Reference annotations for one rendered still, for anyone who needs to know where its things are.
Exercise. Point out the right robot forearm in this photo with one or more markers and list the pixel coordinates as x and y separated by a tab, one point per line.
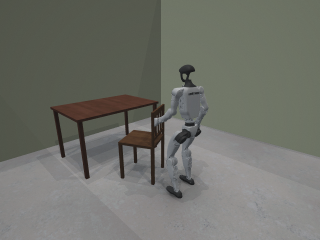
200	117

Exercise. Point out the robot left upper arm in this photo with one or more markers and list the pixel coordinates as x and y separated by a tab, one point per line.
176	94

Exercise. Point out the chair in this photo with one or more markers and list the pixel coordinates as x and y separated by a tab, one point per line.
146	140

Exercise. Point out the robot right upper arm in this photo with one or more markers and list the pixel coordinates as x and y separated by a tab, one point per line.
204	106

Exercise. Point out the left robot hand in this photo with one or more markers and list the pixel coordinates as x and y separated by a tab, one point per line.
155	122

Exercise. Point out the table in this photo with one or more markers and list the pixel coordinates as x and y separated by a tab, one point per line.
93	109

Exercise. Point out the robot head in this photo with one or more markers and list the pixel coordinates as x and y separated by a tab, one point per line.
187	69

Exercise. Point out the right robot foot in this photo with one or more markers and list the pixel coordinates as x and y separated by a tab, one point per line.
189	181

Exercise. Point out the left robot forearm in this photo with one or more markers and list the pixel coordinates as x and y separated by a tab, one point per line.
165	117

